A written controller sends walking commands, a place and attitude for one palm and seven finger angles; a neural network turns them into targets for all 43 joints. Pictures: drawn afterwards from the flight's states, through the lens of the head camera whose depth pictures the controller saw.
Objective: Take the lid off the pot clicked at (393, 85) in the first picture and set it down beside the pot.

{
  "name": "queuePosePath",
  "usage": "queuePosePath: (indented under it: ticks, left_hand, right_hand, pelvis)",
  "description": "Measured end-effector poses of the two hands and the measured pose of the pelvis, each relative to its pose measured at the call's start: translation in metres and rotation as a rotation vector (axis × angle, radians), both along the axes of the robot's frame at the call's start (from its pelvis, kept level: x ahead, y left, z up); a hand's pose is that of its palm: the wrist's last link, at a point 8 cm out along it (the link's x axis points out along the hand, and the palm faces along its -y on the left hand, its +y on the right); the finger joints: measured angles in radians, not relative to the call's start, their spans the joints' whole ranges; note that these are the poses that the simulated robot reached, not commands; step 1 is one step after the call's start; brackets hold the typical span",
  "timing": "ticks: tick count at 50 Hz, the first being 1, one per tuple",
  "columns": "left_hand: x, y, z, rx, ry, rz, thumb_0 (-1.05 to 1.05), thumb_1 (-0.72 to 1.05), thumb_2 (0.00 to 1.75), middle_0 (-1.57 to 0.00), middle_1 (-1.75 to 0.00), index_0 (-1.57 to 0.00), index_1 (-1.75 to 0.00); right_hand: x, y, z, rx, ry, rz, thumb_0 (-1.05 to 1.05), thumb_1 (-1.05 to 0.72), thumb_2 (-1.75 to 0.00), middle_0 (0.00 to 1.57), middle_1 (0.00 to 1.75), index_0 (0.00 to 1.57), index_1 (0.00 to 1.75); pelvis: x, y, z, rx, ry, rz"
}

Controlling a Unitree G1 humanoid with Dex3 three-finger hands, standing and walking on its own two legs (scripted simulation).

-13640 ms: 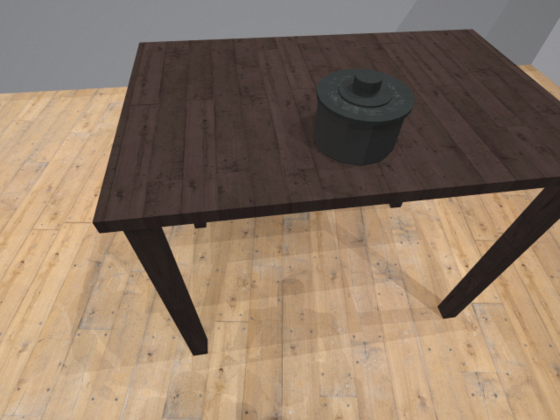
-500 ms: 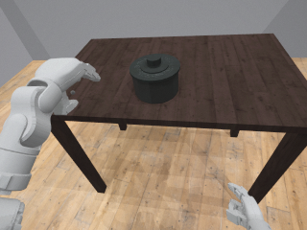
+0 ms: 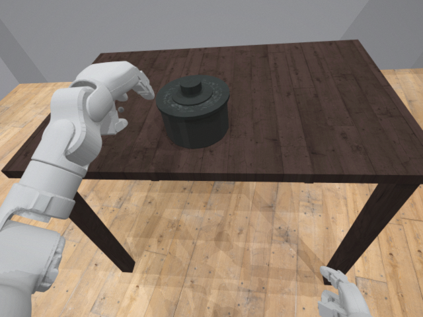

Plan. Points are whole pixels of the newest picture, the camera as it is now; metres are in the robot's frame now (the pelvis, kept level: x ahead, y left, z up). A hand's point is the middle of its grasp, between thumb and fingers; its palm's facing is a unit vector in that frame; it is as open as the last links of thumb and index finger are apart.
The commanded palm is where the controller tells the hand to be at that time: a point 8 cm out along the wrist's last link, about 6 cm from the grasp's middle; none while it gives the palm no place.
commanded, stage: move the open hand above the knob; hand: left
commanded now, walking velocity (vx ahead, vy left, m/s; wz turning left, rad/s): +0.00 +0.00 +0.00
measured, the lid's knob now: (190, 85) +0.57 +0.09 +0.16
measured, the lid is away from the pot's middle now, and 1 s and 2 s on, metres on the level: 0.00 0.00 0.00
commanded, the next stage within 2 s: lower the open fingers around the knob in 1.62 s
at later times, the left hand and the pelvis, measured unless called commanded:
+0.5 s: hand (161, 81) +0.48 +0.13 +0.23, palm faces -0.19 -0.04 -0.98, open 10.1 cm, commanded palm +0.46 +0.13 +0.30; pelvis +0.03 +0.01 +0.00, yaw +0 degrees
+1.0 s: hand (183, 59) +0.53 +0.09 +0.24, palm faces -0.23 -0.07 -0.97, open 10.1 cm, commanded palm +0.52 +0.10 +0.30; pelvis +0.04 +0.00 +0.00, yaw -2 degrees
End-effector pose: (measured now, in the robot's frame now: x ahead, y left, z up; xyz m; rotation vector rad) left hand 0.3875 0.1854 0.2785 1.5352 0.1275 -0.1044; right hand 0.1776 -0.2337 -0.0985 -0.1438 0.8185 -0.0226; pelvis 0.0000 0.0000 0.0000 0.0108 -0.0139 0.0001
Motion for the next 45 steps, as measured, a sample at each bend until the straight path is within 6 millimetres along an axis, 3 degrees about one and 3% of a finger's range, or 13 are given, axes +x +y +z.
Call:
queuePosePath:
  ticks: [15,26,35,45]
  left_hand:
    - [0.051,-0.035,0.005,-0.014,0.014,-0.023,0.00,-0.38,1.67,-0.88,-0.08,-0.88,-0.09]
    - [0.082,-0.059,0.008,-0.012,0.042,-0.019,0.00,-0.38,1.67,-0.88,-0.08,-0.88,-0.09]
    - [0.106,-0.080,0.012,-0.010,0.070,-0.020,0.00,-0.38,1.67,-0.88,-0.08,-0.88,-0.09]
    - [0.130,-0.092,0.019,-0.028,0.086,-0.005,0.00,-0.38,1.67,-0.88,-0.08,-0.88,-0.09]
  right_hand:
    - [0.007,0.008,-0.006,0.024,0.057,-0.018,0.01,-0.91,-0.90,0.20,0.30,0.20,0.30]
    - [-0.001,0.005,-0.014,0.020,0.126,-0.045,0.01,-0.91,-0.90,0.20,0.30,0.20,0.30]
    - [-0.021,-0.005,-0.020,0.003,0.184,-0.095,0.01,-0.91,-0.90,0.20,0.30,0.20,0.30]
    - [-0.058,-0.019,-0.025,-0.022,0.267,-0.177,0.01,-0.91,-0.90,0.20,0.30,0.20,0.30]
  pelvis:
    - [0.018,0.004,0.001,0.004,0.042,-0.003]
    - [0.028,0.005,0.002,0.006,0.067,0.000]
    - [0.034,0.004,0.002,0.008,0.088,-0.006]
    - [0.039,0.003,0.004,0.009,0.111,-0.024]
